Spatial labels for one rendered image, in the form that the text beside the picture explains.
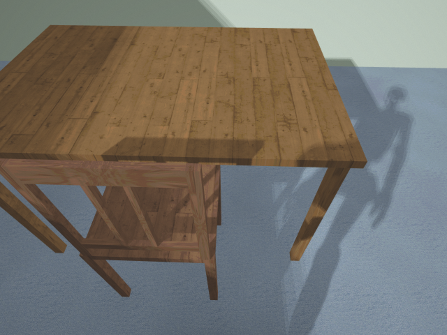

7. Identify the chair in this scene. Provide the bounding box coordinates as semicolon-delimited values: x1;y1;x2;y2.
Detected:
0;158;221;300

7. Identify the table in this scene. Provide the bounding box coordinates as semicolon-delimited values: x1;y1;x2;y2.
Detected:
0;25;367;261

